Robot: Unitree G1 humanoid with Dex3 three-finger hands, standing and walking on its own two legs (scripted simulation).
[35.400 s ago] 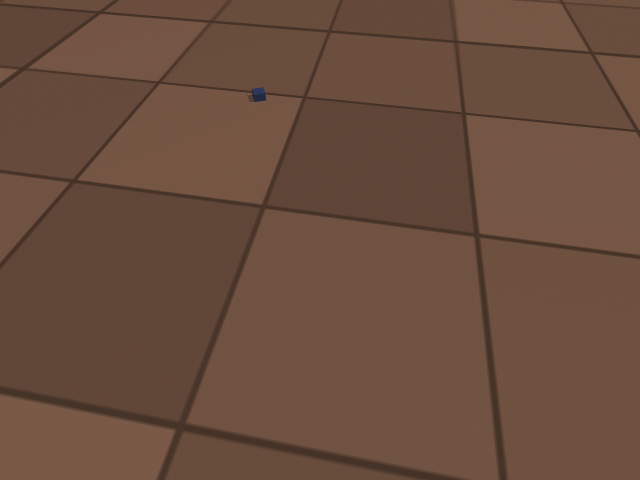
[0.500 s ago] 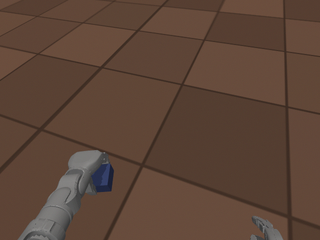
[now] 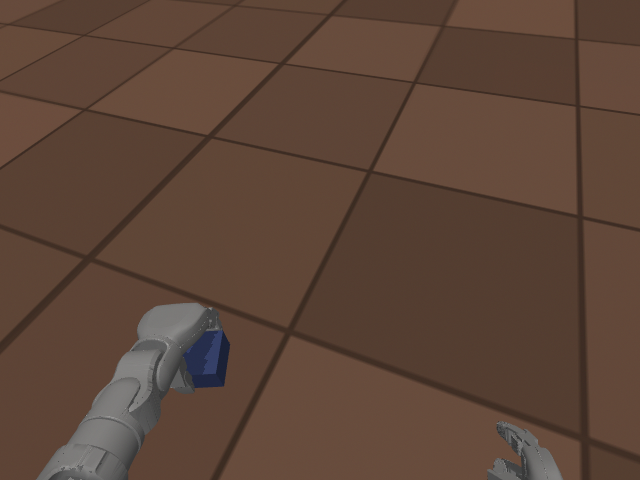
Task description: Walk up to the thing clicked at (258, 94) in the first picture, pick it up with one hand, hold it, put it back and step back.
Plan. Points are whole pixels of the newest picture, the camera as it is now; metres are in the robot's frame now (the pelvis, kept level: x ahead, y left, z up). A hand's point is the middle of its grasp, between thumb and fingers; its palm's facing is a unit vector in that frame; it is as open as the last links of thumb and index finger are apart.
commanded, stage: hold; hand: left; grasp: from above
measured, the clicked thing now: (199, 359) +0.29 +0.21 -0.08
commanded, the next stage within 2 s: crouch in 0.36 s
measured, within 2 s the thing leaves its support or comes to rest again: neither
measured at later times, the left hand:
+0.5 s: hand (184, 350) +0.29 +0.23 -0.04, palm faces -0.44 -0.06 -0.90, open 9.5 cm
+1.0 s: hand (207, 375) +0.31 +0.23 -0.18, palm faces -0.44 +0.02 -0.90, open 9.5 cm
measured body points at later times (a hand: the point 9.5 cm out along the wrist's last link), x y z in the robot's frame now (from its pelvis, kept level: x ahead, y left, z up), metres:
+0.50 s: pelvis +0.01 +0.00 +0.00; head +0.01 -0.02 +0.45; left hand +0.31 +0.23 +0.01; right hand +0.15 -0.25 -0.11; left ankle +0.02 +0.13 -0.74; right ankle +0.00 -0.14 -0.74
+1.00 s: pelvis -0.02 +0.00 -0.07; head +0.07 +0.02 +0.37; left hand +0.33 +0.23 -0.13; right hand +0.08 -0.28 -0.18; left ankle +0.02 +0.13 -0.74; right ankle +0.00 -0.14 -0.74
